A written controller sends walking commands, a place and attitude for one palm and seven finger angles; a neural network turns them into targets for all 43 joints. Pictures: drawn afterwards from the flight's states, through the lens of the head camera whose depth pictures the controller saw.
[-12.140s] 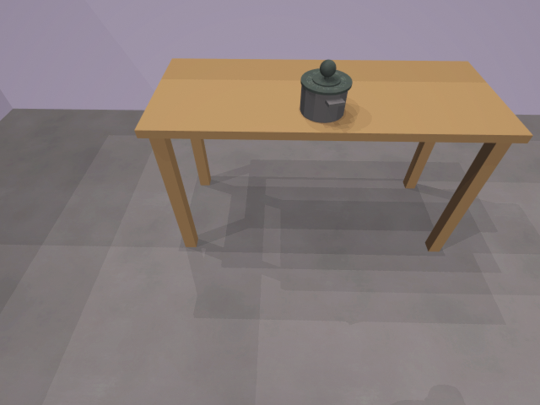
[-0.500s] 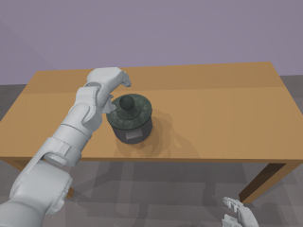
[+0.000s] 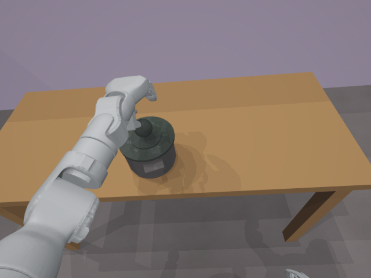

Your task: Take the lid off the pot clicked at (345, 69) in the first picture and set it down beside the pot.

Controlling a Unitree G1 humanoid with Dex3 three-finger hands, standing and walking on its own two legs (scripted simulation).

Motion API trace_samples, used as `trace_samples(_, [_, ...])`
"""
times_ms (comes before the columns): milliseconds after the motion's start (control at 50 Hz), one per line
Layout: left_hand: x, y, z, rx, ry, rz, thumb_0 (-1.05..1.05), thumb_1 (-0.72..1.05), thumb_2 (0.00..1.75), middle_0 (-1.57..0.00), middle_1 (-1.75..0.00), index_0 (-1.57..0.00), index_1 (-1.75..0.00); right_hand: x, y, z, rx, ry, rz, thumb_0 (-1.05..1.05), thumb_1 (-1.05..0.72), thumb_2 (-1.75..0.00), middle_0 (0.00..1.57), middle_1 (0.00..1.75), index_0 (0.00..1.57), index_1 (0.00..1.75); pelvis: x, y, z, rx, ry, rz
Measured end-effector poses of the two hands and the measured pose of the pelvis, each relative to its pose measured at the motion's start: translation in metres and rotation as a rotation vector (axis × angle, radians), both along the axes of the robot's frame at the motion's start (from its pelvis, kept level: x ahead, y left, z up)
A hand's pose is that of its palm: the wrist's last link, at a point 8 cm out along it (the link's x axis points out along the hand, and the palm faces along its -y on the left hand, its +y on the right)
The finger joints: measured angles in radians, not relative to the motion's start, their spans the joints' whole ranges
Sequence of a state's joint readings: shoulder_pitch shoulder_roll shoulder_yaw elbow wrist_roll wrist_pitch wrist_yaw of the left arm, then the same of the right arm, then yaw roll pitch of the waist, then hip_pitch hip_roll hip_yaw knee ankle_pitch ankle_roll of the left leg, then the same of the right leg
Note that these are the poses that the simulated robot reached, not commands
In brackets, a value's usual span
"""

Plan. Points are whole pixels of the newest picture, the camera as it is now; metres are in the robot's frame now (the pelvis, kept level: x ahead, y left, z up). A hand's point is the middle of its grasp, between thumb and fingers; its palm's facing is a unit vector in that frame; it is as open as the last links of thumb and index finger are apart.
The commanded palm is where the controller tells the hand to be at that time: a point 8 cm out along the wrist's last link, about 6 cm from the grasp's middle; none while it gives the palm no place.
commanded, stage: move the open hand above the knob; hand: left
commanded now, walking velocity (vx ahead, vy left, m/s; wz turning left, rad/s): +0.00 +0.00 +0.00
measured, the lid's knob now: (143, 127) +0.48 +0.11 +0.04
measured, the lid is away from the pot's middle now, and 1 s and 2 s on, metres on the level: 0.00 0.00 0.00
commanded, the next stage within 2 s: lower the open fingers around the knob in 0.32 s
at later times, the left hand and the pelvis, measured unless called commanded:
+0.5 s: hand (133, 114) +0.45 +0.11 +0.12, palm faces -0.27 -0.04 -0.96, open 10.4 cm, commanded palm +0.43 +0.11 +0.18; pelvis +0.00 +0.00 +0.00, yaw +1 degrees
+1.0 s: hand (136, 129) +0.43 +0.11 +0.09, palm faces -0.30 -0.03 -0.95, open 10.4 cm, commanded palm +0.43 +0.11 +0.15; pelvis -0.01 +0.00 +0.00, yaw +0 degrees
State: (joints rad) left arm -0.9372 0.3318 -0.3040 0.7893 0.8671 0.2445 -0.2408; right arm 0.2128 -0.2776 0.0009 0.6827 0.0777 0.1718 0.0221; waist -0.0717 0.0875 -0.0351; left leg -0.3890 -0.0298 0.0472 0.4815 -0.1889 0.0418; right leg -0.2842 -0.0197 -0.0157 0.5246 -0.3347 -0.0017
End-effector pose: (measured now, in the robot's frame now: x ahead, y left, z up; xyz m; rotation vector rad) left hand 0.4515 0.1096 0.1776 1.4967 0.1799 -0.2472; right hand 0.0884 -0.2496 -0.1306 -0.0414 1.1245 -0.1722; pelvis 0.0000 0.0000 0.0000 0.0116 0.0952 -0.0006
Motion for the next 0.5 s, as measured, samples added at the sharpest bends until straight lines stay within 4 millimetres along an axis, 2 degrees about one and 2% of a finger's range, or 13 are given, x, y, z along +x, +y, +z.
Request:
trace_samples(100, [-0.003, 0.004, 0.002, 0.018, -0.009, 0.006, 0.00, -0.32, 1.40, -0.82, -0.09, -0.82, -0.08, 0.009, 0.000, 0.002, 0.005, -0.026, 0.007, 0.01, -0.91, -0.90, 0.20, 0.30, 0.20, 0.30, 0.001, -0.001, 0.000, 0.000, -0.002, 0.003])
trace_samples(320, [-0.009, 0.004, 0.001, 0.016, -0.003, -0.001, 0.00, -0.32, 1.40, -0.82, -0.09, -0.82, -0.08, 0.045, 0.007, 0.011, 0.009, -0.100, 0.056, 0.01, -0.91, -0.90, 0.20, 0.30, 0.20, 0.30, 0.000, -0.001, 0.000, 0.000, -0.006, 0.014])
trace_samples(500, [-0.012, 0.000, 0.001, 0.015, -0.004, -0.007, 0.00, -0.32, 1.40, -0.82, -0.09, -0.82, -0.08, 0.053, 0.014, 0.012, 0.026, -0.109, 0.078, 0.01, -0.91, -0.90, 0.20, 0.30, 0.20, 0.30, -0.001, -0.001, -0.001, -0.001, -0.005, 0.019])
